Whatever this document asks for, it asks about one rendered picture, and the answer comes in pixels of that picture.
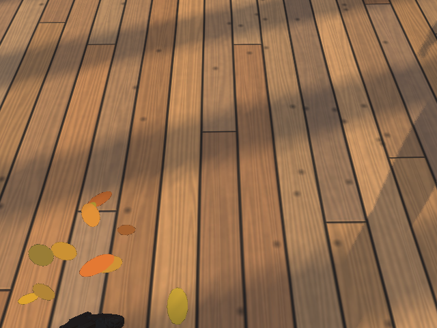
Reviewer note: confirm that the left robot hand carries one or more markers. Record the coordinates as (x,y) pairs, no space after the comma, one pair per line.
(88,320)

